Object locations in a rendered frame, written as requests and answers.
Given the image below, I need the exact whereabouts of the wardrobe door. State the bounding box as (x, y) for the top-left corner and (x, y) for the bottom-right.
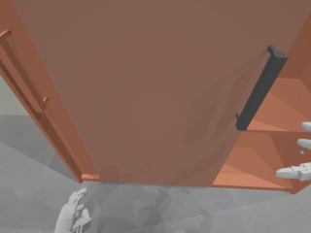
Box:
(0, 0), (98, 175)
(12, 0), (311, 187)

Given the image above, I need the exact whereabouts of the right robot hand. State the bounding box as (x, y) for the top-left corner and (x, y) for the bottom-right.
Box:
(275, 121), (311, 182)

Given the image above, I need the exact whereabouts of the handle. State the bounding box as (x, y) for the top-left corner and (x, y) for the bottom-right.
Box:
(235, 45), (288, 131)
(0, 34), (47, 113)

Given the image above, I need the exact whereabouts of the left robot hand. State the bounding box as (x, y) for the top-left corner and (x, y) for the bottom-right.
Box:
(54, 187), (92, 233)

